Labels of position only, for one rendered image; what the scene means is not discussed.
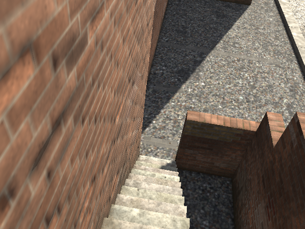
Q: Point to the stairs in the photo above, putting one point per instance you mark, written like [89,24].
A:
[151,198]

